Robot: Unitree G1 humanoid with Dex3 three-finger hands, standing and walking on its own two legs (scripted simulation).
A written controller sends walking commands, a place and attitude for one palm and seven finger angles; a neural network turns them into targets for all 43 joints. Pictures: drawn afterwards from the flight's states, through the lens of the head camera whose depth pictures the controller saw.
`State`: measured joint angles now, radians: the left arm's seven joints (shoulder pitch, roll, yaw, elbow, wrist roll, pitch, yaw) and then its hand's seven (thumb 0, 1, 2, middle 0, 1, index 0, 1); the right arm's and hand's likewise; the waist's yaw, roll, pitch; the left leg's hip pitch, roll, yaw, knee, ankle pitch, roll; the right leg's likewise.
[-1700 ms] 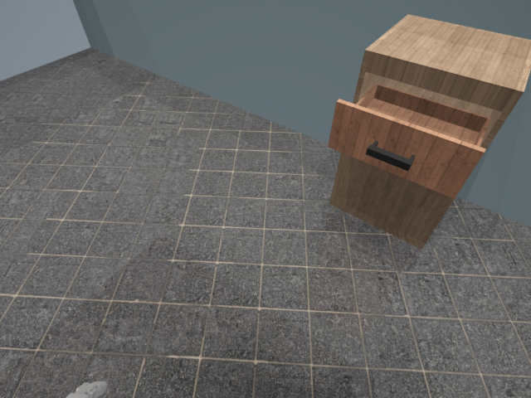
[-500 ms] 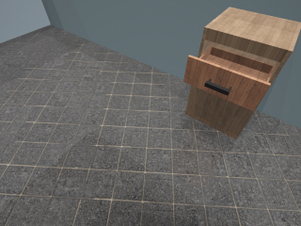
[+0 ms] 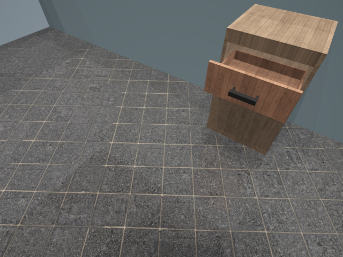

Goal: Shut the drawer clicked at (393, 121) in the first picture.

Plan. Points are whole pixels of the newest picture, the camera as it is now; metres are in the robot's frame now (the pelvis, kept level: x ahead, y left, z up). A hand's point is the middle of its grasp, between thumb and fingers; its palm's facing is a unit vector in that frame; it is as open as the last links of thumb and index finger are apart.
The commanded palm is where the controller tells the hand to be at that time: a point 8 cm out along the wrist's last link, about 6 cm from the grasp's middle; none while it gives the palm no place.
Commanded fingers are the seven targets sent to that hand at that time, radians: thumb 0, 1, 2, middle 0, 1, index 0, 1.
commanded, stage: walk to a spot facing it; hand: left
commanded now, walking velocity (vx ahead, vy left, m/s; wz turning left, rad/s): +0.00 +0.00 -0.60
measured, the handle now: (243, 95) +0.85 -0.28 -0.15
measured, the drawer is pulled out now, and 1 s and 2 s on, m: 0.24 0.24 0.24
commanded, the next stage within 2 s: turn to face it in 1.48 s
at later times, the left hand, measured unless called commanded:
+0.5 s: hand out of the picture +0.03 +0.16 -0.15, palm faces -0.16 -0.96 -0.23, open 7.4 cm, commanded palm none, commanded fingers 0.00 0.90 0.90 -0.20 -0.30 -0.20 -0.30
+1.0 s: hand (121, 196) +0.33 +0.19 -0.18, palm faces -0.43 -0.88 -0.20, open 7.4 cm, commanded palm none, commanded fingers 0.00 0.90 0.90 -0.20 -0.30 -0.20 -0.30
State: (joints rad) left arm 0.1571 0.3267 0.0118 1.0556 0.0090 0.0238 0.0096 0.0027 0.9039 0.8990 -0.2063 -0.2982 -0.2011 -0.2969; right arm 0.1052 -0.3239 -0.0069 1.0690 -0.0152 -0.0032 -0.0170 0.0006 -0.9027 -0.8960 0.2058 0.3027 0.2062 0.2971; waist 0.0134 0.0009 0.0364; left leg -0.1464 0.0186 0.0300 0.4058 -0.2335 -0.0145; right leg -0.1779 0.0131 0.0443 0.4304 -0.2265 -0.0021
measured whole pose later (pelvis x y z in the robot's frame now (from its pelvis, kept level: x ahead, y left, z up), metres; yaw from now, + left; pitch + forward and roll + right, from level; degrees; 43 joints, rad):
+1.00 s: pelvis +0.18 +0.02 +0.00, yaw -32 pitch +0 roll -2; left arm 0.27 0.28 0.11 0.96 0.02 0.04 -0.01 0.00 0.91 0.90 -0.20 -0.30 -0.20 -0.30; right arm 0.22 -0.14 0.00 0.92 -0.02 -0.05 -0.03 0.00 -0.91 -0.90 0.21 0.30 0.21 0.30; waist 0.03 -0.06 0.03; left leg -0.21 0.06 0.19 0.47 -0.27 0.05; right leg -0.51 -0.01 -0.01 1.21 -0.35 0.04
